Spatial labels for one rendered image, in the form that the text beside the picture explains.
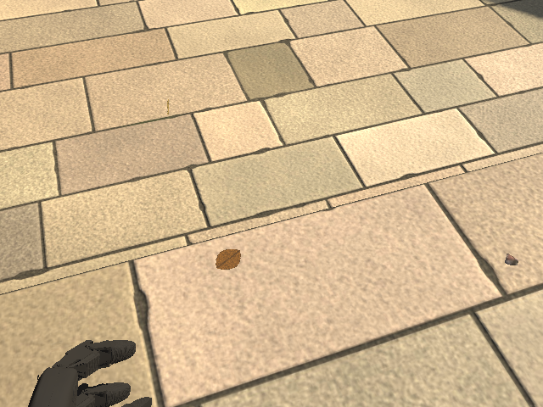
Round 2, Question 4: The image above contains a robot left hand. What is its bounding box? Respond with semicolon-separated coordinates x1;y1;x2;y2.
28;340;152;407

